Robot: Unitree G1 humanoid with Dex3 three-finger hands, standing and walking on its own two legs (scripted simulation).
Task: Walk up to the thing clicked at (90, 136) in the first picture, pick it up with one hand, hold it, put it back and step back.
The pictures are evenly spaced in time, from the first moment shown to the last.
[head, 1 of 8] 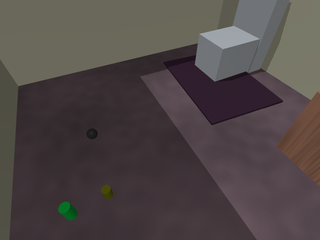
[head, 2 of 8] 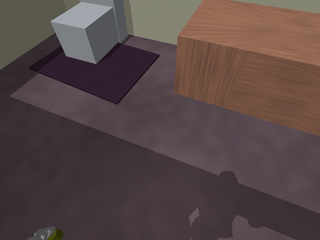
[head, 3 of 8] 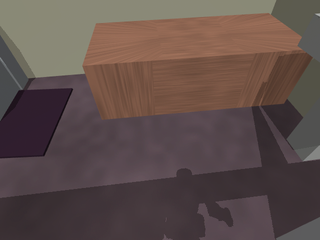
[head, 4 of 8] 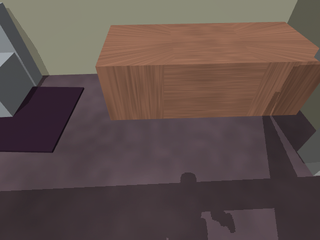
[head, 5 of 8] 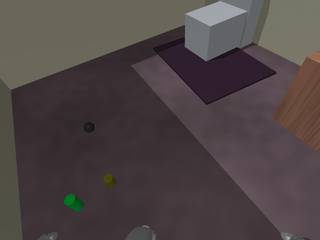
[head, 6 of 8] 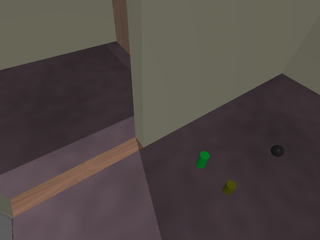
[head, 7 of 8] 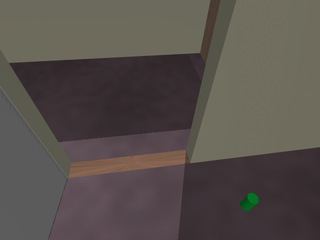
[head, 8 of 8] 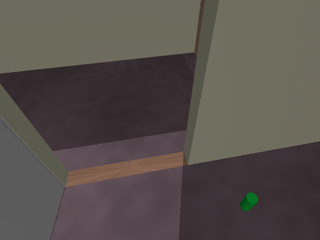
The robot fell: no
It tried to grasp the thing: no
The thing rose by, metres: 0.00
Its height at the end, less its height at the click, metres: +0.00
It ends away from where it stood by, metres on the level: 0.00
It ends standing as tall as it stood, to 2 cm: yes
